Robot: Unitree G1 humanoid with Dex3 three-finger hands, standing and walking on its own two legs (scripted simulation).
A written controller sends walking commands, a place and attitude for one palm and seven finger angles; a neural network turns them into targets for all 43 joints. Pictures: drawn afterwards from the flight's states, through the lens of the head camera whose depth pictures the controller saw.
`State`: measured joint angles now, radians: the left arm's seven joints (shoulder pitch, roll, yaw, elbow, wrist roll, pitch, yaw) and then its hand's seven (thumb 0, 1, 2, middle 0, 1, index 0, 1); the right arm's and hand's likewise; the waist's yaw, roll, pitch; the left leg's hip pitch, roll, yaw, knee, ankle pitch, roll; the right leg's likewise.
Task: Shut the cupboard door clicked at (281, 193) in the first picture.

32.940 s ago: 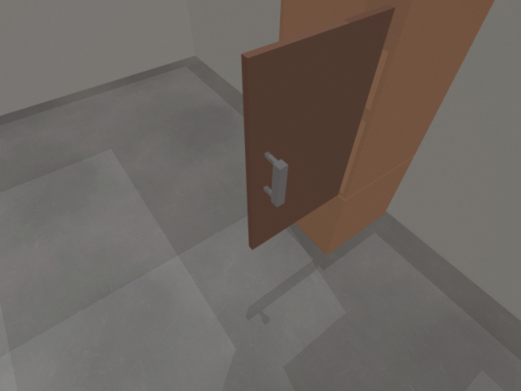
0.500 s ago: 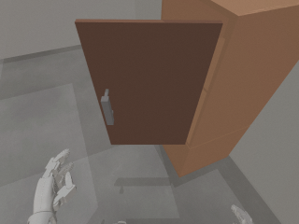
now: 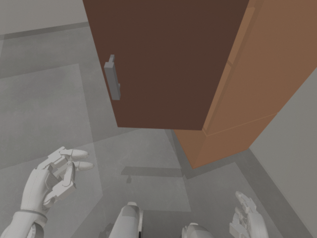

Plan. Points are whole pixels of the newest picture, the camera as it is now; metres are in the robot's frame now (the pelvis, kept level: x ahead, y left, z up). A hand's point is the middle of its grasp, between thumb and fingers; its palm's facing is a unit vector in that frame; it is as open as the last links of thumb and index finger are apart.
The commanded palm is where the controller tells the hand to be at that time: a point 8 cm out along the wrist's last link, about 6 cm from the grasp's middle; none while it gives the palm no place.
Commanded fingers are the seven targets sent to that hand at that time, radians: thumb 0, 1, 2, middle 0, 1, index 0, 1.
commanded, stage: raise the hand and make a fist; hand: left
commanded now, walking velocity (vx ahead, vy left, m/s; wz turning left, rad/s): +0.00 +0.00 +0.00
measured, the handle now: (114, 77) +0.53 +0.19 +0.08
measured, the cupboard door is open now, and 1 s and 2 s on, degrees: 68 68 68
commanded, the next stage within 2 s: bring the fist close to the handle in 1.22 s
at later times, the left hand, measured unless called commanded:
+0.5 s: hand (63, 180) +0.22 +0.22 +0.07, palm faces +0.05 -1.00 -0.04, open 3.1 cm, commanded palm +0.20 +0.27 +0.07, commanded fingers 0.00 0.90 0.90 -1.30 -1.50 -1.30 -1.50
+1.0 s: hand (73, 175) +0.23 +0.21 +0.08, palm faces +0.03 -1.00 -0.05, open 3.1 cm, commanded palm +0.21 +0.26 +0.08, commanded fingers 0.00 0.90 0.90 -1.30 -1.50 -1.30 -1.50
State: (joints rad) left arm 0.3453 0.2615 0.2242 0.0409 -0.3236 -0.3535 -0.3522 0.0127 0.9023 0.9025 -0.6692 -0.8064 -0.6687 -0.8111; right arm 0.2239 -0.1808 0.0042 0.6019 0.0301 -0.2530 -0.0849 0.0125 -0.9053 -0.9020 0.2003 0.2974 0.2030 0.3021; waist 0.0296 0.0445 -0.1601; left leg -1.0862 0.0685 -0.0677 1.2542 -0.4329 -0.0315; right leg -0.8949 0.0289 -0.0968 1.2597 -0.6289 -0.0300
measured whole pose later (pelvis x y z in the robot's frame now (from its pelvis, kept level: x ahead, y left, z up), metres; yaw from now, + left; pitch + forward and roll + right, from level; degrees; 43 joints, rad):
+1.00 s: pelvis +0.01 +0.02 +0.02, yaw +0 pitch +13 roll -3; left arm 0.39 0.24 0.14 -0.04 -0.26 -0.37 -0.20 0.01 0.90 0.90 -1.30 -1.50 -1.30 -1.50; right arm 0.27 -0.23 0.01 0.53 0.01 -0.18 -0.06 0.01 -0.91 -0.90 0.20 0.30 0.20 0.30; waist 0.00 0.05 -0.16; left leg -0.99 0.05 -0.04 1.17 -0.42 -0.01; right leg -0.80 0.01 -0.07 1.16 -0.60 -0.01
